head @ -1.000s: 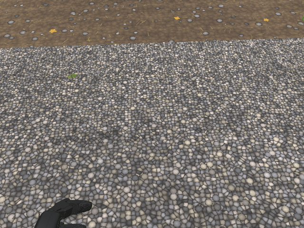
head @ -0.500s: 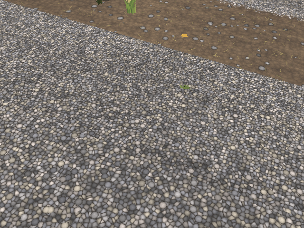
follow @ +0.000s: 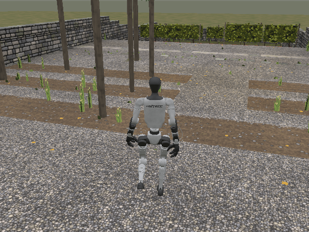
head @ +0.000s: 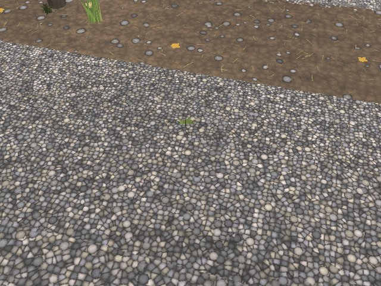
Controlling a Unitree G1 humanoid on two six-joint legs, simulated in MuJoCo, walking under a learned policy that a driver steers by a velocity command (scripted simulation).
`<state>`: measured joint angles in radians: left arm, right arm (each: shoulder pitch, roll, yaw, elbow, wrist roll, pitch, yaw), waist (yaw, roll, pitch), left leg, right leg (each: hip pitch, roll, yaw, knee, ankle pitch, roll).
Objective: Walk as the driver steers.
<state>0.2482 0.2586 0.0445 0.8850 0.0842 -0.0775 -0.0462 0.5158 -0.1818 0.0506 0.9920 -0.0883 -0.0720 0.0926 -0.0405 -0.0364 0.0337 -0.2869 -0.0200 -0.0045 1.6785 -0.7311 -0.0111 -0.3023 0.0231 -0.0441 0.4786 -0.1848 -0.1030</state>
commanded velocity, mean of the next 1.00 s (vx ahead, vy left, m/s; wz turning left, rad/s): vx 0.50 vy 0.00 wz -0.55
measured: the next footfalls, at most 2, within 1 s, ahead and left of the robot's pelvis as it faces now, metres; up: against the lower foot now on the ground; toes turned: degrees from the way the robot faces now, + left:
left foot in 0.32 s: +0.41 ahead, +0.10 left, +0.00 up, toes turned -12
right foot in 0.82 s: +0.43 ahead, -0.18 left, +0.00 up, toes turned -33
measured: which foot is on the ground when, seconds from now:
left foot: up 0.00-0.30, down 0.32-0.84, up 0.86-1.00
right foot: down 0.00-0.34, up 0.36-0.80, down 0.82-1.00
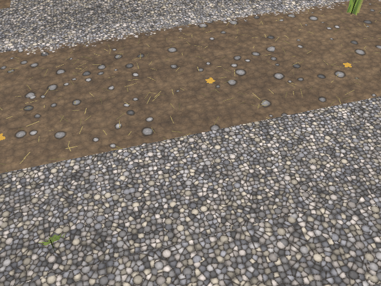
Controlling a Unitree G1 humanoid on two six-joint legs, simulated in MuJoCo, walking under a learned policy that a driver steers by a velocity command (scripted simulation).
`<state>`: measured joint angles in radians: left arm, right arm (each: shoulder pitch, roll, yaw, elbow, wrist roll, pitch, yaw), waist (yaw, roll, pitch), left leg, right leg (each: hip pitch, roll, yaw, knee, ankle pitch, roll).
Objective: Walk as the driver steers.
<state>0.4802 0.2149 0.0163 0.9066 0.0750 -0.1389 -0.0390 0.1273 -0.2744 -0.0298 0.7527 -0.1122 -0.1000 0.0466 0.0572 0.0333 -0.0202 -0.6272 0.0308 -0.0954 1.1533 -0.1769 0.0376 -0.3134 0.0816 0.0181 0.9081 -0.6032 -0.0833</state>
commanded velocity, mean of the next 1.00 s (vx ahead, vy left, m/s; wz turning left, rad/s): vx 0.50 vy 0.00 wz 0.16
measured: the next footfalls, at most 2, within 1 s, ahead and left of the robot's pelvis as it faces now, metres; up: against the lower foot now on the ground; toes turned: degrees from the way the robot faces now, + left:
left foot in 0.16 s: +0.25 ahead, +0.13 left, -0.17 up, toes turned -1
right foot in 0.56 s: +0.53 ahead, -0.11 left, -0.17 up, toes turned -1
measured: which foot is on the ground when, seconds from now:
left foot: up 0.00-0.14, down 0.16-0.58, up 0.60-1.00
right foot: down 0.00-0.18, up 0.20-0.54, down 0.56-1.00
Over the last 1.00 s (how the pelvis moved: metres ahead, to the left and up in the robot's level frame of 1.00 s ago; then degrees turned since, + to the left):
0.52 -0.12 -0.05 -36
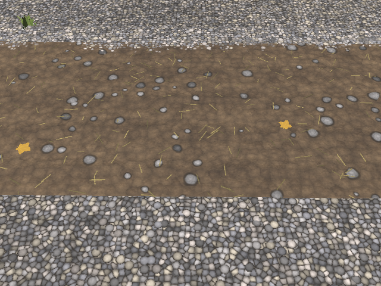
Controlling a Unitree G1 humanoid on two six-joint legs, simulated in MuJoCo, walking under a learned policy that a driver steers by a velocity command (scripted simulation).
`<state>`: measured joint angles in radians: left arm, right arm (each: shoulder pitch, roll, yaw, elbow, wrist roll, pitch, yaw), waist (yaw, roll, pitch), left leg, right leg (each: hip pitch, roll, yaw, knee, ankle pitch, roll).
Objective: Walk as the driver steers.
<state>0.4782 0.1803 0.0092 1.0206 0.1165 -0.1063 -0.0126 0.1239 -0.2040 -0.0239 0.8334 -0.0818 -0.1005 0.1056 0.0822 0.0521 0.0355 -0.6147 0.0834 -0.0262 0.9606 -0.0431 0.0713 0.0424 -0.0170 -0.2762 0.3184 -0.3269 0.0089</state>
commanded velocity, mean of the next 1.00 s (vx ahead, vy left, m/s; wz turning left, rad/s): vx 0.50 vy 0.00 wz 0.44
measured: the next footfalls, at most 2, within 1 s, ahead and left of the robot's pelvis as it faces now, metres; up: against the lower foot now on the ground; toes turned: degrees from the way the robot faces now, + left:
left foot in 0.08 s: +0.12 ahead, +0.13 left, +0.00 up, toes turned +6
right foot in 0.50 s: +0.44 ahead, -0.06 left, -0.17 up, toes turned +18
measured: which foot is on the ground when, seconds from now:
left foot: up 0.00-0.06, down 0.08-0.52, up 0.54-0.92, down 0.94-1.00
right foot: down 0.00-0.10, up 0.12-0.48, down 0.50-0.96, up 0.98-1.00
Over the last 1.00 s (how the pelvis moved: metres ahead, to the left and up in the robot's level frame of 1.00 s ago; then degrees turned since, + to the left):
0.56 0.01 -0.12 14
